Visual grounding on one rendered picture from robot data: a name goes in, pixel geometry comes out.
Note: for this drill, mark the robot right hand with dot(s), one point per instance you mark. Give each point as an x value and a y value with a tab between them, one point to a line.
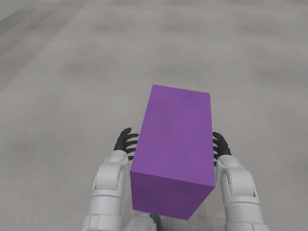
221	148

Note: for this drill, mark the robot left forearm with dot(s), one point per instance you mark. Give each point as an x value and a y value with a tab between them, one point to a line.
107	193

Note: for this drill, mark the carton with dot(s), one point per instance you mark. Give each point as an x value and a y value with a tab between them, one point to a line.
173	168

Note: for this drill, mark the robot right forearm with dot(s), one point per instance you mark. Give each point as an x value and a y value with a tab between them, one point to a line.
239	196

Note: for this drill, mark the robot left foot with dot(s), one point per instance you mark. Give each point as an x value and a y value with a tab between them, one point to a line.
157	220

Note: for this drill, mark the robot left thigh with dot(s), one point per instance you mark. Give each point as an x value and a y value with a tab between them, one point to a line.
140	224

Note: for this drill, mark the robot left hand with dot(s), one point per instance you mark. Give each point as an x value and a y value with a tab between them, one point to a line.
122	142

